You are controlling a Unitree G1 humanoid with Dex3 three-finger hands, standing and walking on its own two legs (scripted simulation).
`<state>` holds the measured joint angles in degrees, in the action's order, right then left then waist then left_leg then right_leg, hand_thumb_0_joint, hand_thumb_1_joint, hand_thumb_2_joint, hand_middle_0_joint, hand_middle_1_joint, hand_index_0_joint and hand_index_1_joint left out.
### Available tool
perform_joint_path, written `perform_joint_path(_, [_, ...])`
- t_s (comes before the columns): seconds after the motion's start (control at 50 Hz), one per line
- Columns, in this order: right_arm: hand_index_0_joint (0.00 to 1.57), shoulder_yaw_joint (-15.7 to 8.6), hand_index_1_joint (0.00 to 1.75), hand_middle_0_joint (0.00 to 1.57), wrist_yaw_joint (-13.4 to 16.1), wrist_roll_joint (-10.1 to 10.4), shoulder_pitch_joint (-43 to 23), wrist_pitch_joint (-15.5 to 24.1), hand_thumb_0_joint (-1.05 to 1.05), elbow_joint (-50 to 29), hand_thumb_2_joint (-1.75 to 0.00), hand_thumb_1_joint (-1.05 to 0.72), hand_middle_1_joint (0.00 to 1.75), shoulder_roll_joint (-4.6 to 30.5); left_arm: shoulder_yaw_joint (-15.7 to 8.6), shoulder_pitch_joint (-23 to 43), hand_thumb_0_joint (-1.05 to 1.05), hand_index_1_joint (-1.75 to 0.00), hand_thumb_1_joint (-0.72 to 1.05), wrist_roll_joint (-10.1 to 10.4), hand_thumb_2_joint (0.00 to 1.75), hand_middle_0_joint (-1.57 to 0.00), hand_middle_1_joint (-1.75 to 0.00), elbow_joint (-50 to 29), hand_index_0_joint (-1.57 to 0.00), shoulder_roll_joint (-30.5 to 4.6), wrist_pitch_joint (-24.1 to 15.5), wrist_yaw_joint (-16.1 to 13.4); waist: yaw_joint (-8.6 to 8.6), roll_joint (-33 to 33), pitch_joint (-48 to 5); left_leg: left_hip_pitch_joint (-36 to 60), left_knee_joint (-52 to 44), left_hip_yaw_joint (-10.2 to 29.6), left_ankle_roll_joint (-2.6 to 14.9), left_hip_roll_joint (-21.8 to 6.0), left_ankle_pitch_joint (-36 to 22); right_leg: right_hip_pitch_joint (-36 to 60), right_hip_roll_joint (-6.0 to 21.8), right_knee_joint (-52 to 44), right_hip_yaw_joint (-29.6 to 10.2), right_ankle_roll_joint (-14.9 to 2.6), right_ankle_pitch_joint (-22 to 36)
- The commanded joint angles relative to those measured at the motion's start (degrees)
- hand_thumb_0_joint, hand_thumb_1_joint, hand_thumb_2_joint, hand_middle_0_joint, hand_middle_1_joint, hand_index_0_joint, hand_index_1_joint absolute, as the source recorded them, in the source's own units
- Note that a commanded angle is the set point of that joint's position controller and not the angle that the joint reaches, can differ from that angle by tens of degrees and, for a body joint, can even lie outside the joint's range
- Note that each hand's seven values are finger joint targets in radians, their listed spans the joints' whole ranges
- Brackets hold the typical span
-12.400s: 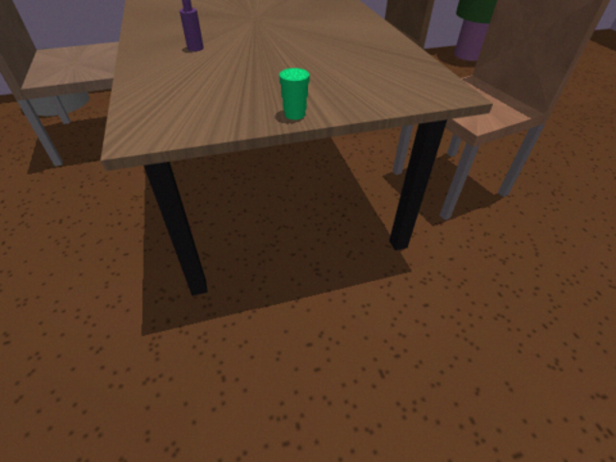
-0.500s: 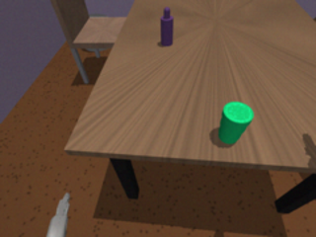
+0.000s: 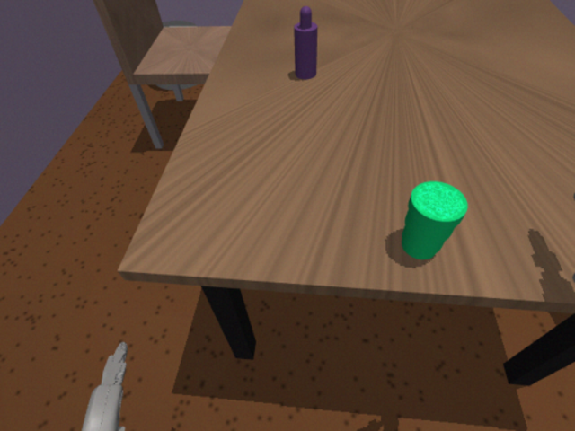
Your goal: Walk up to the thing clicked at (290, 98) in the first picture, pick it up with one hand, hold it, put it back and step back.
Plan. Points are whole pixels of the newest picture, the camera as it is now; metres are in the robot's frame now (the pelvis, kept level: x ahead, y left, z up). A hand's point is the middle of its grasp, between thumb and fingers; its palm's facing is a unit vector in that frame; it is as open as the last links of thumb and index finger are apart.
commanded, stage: approach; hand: right
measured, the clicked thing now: (428, 224) +0.44 -0.19 +0.03
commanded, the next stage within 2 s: close in in 0.04 s
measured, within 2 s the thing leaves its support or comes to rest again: neither
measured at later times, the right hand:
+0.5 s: hand (459, 224) +0.43 -0.23 +0.04, palm faces +0.11 +0.99 +0.06, open 17.5 cm
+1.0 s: hand (430, 227) +0.42 -0.18 +0.04, palm faces +0.12 +0.99 +0.03, open 17.3 cm
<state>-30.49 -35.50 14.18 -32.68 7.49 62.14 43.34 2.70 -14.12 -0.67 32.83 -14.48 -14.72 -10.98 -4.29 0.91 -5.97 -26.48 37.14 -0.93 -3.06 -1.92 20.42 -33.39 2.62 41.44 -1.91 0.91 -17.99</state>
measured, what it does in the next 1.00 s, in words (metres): stands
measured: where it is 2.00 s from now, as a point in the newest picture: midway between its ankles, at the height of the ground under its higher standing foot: outside the picture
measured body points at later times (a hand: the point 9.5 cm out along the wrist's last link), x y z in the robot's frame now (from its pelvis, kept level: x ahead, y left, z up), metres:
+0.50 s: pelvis -0.02 +0.00 -0.03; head +0.04 -0.03 +0.41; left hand +0.11 +0.27 -0.06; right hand +0.42 -0.28 +0.04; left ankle -0.03 +0.16 -0.72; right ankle +0.02 -0.13 -0.72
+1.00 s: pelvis -0.02 +0.01 -0.04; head +0.05 -0.01 +0.41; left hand +0.12 +0.28 -0.06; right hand +0.41 -0.24 +0.04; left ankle -0.03 +0.16 -0.72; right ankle +0.02 -0.13 -0.72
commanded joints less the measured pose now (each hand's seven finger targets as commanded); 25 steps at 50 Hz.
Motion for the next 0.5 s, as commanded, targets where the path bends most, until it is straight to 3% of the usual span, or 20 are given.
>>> perform_joint_path(0.0, [0.05, -0.2, 0.05, 0.04, 2.6, 1.3, -20.3, 7.1, 0.0, -13.2, -0.05, 0.55, 0.05, 12.3, -2.9, -0.4, 0.0, -0.05, -0.53, 0.1, 0.03, -0.06, -0.06, -5.9, -0.06, -6.6, -2.8, 0.9, -1.98, -8.4, -11.8, -6.4, -1.4, -1.0, 2.93, 2.8, -12.7, 13.0, -1.4, -1.8, 1.1, -1.63, 11.8])
perform_joint_path(0.02, [0.05, -1.4, 0.05, 0.04, 3.7, 1.0, -22.7, 8.8, 0.0, -16.2, -0.06, 0.56, 0.05, 13.7, -3.6, -1.3, 0.0, -0.05, -0.52, -0.1, 0.03, -0.06, -0.06, -4.9, -0.06, -6.6, -2.8, 1.3, -1.87, -10.1, -15.2, -6.9, 0.1, -0.7, 3.0, 2.8, -13.6, 13.3, -1.4, -0.4, 1.1, -1.51, 13.4])
perform_joint_path(0.04, [0.05, -2.1, 0.05, 0.04, 4.7, 0.4, -23.2, 10.1, 0.0, -15.7, -0.06, 0.56, 0.05, 14.2, -3.1, -0.2, 0.0, -0.05, -0.52, -0.4, 0.03, -0.06, -0.06, -5.7, -0.06, -6.1, -2.9, 1.7, -1.42, -10.5, -16.9, -7.8, 1.3, -0.6, 2.95, 2.7, -14.4, 13.3, -1.4, 1.2, 1.1, -1.42, 15.4])
perform_joint_path(0.06, [0.05, -2.2, 0.04, 0.05, 5.6, 0.6, -27.2, 12.1, 0.0, -21.8, -0.05, 0.54, 0.05, 14.8, -2.3, 0.3, 0.0, -0.05, -0.52, -0.6, 0.03, -0.06, -0.06, -6.2, -0.06, -5.0, -2.8, 2.3, -0.79, -14.2, -21.0, -7.5, 2.6, -0.6, 3.07, 2.8, -14.6, 13.6, -1.4, 2.2, 1.1, -1.06, 16.5])
perform_joint_path(0.08, [0.05, -3.0, 0.04, 0.05, 6.6, 0.3, -26.9, 13.1, 0.0, -21.5, -0.06, 0.5, 0.04, 15.0, -2.7, 2.1, 0.0, -0.05, -0.52, -0.8, 0.03, -0.06, -0.06, -7.6, -0.06, -5.8, -2.7, 2.4, -0.46, -14.6, -23.2, -8.3, 3.7, -0.7, 3.16, 3.1, -14.4, 14.6, -1.1, 3.1, 0.8, -0.79, 17.9])
perform_joint_path(0.1, [0.05, -2.0, 0.04, 0.05, 7.4, -0.2, -25.4, 13.9, 0.0, -18.9, -0.06, 0.49, 0.04, 13.4, -4.5, 2.8, 0.0, -0.05, -0.52, -1.0, 0.03, -0.06, -0.06, -8.9, -0.06, -7.6, -2.6, 2.4, -1.13, -14.1, -22.2, -10.3, 4.7, -0.9, 3.21, 3.4, -13.4, 14.1, -0.7, 3.9, 0.5, -0.47, 18.5])
perform_joint_path(0.12, [0.05, -0.9, 0.05, 0.05, 8.0, -0.5, -21.3, 14.1, 0.0, -14.0, -0.06, 0.47, 0.05, 10.0, -5.3, 2.0, 0.0, -0.05, -0.52, -1.3, 0.03, -0.06, -0.06, -6.0, -0.06, -7.8, -1.9, 2.6, -1.34, -13.1, -20.5, -12.5, 5.5, -1.0, 3.24, 3.6, -12.3, 12.5, -0.5, 4.6, 0.4, -0.27, 18.2])
perform_joint_path(0.14, [0.05, -0.1, 0.04, 0.06, 8.6, -0.9, -21.4, 14.5, 0.0, -13.3, -0.04, 0.48, 0.04, 8.7, -5.6, 3.4, 0.0, -0.06, -0.54, -1.5, 0.04, -0.06, -0.06, -7.9, -0.06, -8.3, -1.7, 3.0, -1.74, -12.8, -20.6, -13.0, 6.2, -0.9, 3.34, 3.5, -12.0, 10.5, -0.4, 5.3, 0.4, -0.45, 16.9])
perform_joint_path(0.18, [0.05, -3.4, 0.04, 0.06, 11.0, -1.4, -30.1, 16.0, 0.0, -22.0, -0.04, 0.49, 0.04, 14.2, -8.8, 7.8, 0.0, -0.06, -0.55, -1.6, 0.04, -0.06, -0.06, -18.0, -0.06, -13.2, -1.6, 2.6, -1.66, -13.9, -31.3, -9.0, 6.6, -0.5, 3.39, 3.5, -14.3, 14.4, -0.3, 6.1, 0.1, -0.48, 18.4])
perform_joint_path(0.22, [0.04, -1.6, 0.04, 0.05, 12.7, -2.0, -30.2, 15.7, 0.0, -20.1, -0.05, 0.51, 0.04, 10.0, -5.8, 4.1, 0.0, -0.05, -0.55, -1.7, 0.04, -0.06, -0.06, -19.6, -0.07, -9.4, -0.4, 3.3, -0.89, -14.7, -29.4, -8.3, 7.0, -0.6, 3.48, 3.8, -14.3, 13.5, -0.5, 6.6, 0.5, -0.42, 18.7])
perform_joint_path(0.26, [0.04, 1.1, 0.05, 0.04, 14.4, -2.4, -21.0, 14.3, 0.0, -10.9, -0.06, 0.54, 0.05, 1.5, -5.6, -3.6, 0.0, -0.05, -0.54, -1.4, 0.04, -0.06, -0.06, -16.6, -0.07, -6.8, 1.3, 4.4, -1.99, -10.5, -25.3, -9.2, 7.1, -1.3, 3.43, 4.4, -13.0, 10.5, -0.5, 6.4, 0.4, -0.78, 16.5])
perform_joint_path(0.28, [0.04, 1.8, 0.05, 0.04, 15.4, -2.3, -20.0, 14.2, 0.0, -11.6, -0.05, 0.55, 0.05, -0.2, -5.4, -3.5, 0.0, -0.05, -0.54, -1.4, 0.04, -0.06, -0.06, -18.4, -0.07, -6.9, 1.8, 4.9, -2.18, -9.1, -25.8, -9.2, 6.9, -1.6, 3.44, 4.5, -12.5, 9.6, -0.5, 5.9, 0.4, -0.81, 15.6])
perform_joint_path(0.32, [0.05, -3.3, 0.04, 0.05, 18.5, -4.4, -28.3, 15.0, 0.0, -23.7, -0.04, 0.52, 0.04, 10.5, -10.4, -2.0, 0.0, -0.05, -0.54, -1.3, 0.04, -0.06, -0.06, -26.4, -0.07, -12.3, 2.3, 4.5, -1.34, -11.5, -34.9, -6.2, 7.2, -0.8, 3.33, 4.1, -14.6, 13.5, -0.5, 6.4, 1.0, -0.72, 16.0])
perform_joint_path(0.34, [0.04, -0.9, 0.04, 0.04, 19.2, -5.0, -24.4, 14.1, 0.0, -19.5, -0.04, 0.55, 0.04, 6.0, -8.5, -5.9, 0.0, -0.05, -0.54, -1.6, 0.04, -0.06, -0.06, -22.6, -0.06, -9.5, 3.3, 5.2, -0.58, -11.6, -28.6, -7.4, 7.2, -1.2, 3.39, 4.2, -13.8, 11.2, -0.7, 5.7, 1.3, -0.58, 14.8])
perform_joint_path(0.36, [0.04, 1.5, 0.04, 0.04, 19.9, -5.0, -20.6, 13.5, 0.0, -16.0, -0.04, 0.54, 0.04, 0.7, -8.6, -8.2, 0.0, -0.05, -0.54, -1.3, 0.04, -0.06, -0.06, -19.7, -0.07, -7.9, 4.0, 5.9, -1.13, -10.5, -22.1, -9.6, 7.3, -1.3, 3.46, 4.3, -11.9, 8.4, -0.8, 5.1, 1.4, -0.47, 12.4])
perform_joint_path(0.38, [0.04, 0.8, 0.04, 0.04, 20.9, -4.7, -22.0, 13.8, 0.0, -17.1, -0.04, 0.56, 0.04, 0.5, -9.2, -8.7, 0.0, -0.05, -0.53, -1.1, 0.03, -0.06, -0.06, -19.3, -0.07, -7.7, 4.5, 6.4, -1.83, -9.3, -19.0, -10.9, 7.0, -1.2, 3.5, 4.3, -9.8, 6.0, -0.7, 4.7, 1.2, -0.64, 9.4])
perform_joint_path(0.4, [0.04, 2.8, 0.05, 0.04, 21.6, -4.8, -20.7, 13.9, 0.0, -14.0, -0.04, 0.57, 0.05, -3.7, -8.4, -4.5, 0.0, -0.05, -0.54, -1.0, 0.04, -0.06, -0.06, -21.1, -0.06, -6.7, 4.4, 6.8, -2.24, -7.4, -16.7, -12.7, 7.2, -1.4, 3.47, 4.2, -8.0, 3.5, -0.3, 4.5, 0.9, -0.77, 7.3])
perform_joint_path(0.42, [0.04, 1.3, 0.04, 0.05, 22.5, -4.9, -25.2, 15.0, 0.0, -20.7, -0.03, 0.56, 0.04, -0.5, -8.6, -0.8, 0.0, -0.05, -0.53, -0.9, 0.04, -0.05, -0.06, -23.9, -0.06, -6.9, 4.2, 6.9, -0.96, -9.0, -18.1, -12.9, 7.4, -1.0, 3.66, 3.9, -6.1, 3.0, -0.2, 4.3, 1.1, -0.76, 4.9])
perform_joint_path(0.44, [0.04, 1.2, 0.04, 0.04, 23.1, -5.8, -28.0, 15.3, 0.0, -23.0, -0.04, 0.57, 0.04, 1.2, -10.6, -0.4, 0.0, -0.05, -0.53, -0.9, 0.04, -0.05, -0.06, -25.1, -0.06, -8.4, 4.2, 6.7, -1.48, -9.9, -20.4, -13.0, 7.6, -0.7, 3.75, 4.0, -5.4, 5.1, 0.0, 4.4, 1.3, -0.66, 3.7])
perform_joint_path(0.48, [0.04, 3.5, 0.04, 0.05, 23.3, -6.0, -27.2, 15.2, 0.0, -20.1, -0.03, 0.56, 0.04, -3.9, -8.1, -0.8, 0.0, -0.05, -0.53, -1.0, 0.04, -0.05, -0.06, -27.0, -0.06, -5.9, 4.3, 7.6, -2.54, -7.3, -18.2, -13.7, 8.0, -1.0, 3.66, 4.1, -5.5, 4.1, 0.1, 4.9, 1.0, -0.89, 3.3])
